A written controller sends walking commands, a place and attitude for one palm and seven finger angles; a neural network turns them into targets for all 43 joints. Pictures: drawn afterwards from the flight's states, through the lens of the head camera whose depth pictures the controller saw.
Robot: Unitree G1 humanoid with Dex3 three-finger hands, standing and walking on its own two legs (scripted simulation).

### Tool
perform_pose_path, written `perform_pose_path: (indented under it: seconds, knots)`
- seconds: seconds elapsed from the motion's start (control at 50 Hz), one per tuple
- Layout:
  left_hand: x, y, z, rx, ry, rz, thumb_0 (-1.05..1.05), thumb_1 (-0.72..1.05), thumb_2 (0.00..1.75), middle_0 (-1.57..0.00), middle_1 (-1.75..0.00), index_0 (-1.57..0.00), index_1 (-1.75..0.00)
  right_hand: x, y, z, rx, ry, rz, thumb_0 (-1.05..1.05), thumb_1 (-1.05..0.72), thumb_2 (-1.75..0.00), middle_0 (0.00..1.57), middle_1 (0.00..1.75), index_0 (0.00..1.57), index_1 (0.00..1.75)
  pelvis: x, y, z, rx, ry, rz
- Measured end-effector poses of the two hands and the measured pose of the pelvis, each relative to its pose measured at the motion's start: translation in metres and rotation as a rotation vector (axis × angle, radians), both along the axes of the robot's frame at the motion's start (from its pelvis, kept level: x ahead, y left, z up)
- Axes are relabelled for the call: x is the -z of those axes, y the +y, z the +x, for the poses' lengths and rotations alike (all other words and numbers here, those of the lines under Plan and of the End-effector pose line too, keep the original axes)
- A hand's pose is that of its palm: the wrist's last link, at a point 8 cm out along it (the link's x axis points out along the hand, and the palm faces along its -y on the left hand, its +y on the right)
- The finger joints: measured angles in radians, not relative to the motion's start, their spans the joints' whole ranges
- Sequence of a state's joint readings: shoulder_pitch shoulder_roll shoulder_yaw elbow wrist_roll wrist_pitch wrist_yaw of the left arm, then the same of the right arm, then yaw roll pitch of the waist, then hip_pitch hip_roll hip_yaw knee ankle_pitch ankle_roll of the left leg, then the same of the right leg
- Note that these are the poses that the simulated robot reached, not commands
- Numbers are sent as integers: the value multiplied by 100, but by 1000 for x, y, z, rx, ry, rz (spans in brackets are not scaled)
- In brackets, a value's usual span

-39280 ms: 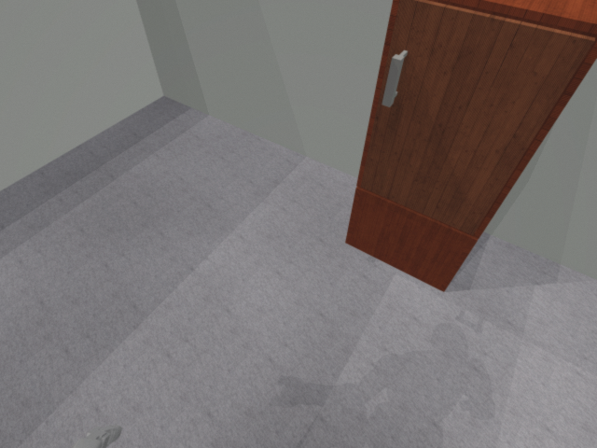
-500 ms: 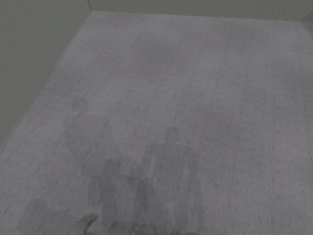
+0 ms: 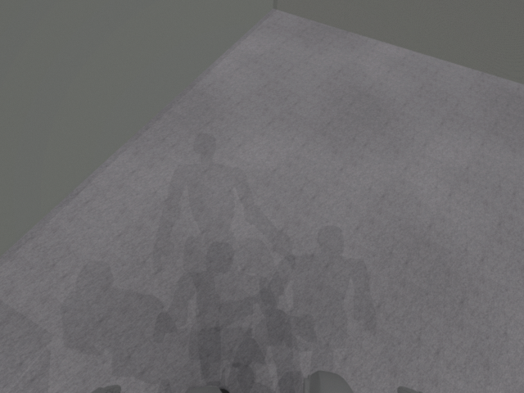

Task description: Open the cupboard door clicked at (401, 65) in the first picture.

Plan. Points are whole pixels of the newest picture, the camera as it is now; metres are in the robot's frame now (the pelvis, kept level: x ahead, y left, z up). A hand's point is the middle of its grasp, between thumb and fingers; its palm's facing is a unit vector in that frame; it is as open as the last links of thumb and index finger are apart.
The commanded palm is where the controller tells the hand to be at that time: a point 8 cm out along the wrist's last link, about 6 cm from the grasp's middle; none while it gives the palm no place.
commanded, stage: turn to face it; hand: left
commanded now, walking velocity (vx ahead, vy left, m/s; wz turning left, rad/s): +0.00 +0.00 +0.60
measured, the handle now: out of the picture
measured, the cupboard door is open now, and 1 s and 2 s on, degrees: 44 44 44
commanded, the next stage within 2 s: none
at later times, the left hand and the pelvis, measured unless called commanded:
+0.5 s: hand out of the picture +0.02 +0.12 -0.15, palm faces +0.33 -0.90 -0.28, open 7.3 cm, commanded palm none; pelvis +0.01 -0.09 +0.01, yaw +20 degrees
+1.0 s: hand out of the picture -0.04 +0.16 -0.16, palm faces +0.58 -0.77 -0.27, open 7.4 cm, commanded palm none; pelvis +0.01 -0.08 +0.00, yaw +36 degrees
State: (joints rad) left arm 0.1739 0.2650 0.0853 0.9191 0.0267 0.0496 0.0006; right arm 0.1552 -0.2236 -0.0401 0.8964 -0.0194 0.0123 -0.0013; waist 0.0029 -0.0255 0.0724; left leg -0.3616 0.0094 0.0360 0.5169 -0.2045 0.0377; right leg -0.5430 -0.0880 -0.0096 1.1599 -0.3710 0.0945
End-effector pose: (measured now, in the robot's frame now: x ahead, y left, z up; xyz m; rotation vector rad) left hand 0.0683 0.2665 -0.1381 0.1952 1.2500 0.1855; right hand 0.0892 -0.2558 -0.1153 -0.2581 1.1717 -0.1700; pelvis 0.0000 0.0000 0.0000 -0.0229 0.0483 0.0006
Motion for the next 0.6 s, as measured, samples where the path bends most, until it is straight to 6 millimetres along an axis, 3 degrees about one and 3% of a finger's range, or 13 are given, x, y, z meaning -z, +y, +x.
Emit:
perform_pose_path:
  seconds: [0.12, 0.26, 0.44, 0.52, 0.6]
  knots:
    - [-13, -16, -3, -44, -13, 40, 1, 91, 90, -20, -30, -20, -30, 17, -9, -7, -26, 72, 62, 1, -90, -90, 20, 30, 20, 30, 0, -22, 3, -64, 4, 14]
    - [-22, -60, -14, -100, -65, 82, 1, 91, 90, -20, -30, -20, -30, 46, -45, 2, -71, 136, 108, 1, -90, -90, 20, 30, 20, 30, 9, -62, 3, -168, -5, 46]
    - [-29, -106, -55, -253, -36, 42, 0, 92, 90, -20, -30, -20, -30, 29, -63, 53, -199, 130, 94, 1, -91, -90, 20, 30, 20, 30, -6, -86, 12, -304, -15, 90]
    - [-24, -110, -81, -331, -27, 33, 0, 93, 90, -20, -30, -20, -30, 25, -53, 84, -290, 113, 74, 1, -91, -90, 20, 30, 20, 30, -5, -89, 13, -365, -17, 87]
    - [-13, -110, -116, -413, 10, 17, 0, 92, 90, -20, -30, -20, -30, 20, -26, 118, -391, 61, 62, 1, -91, -90, 20, 30, 19, 30, 0, -85, 10, -421, -20, 76]
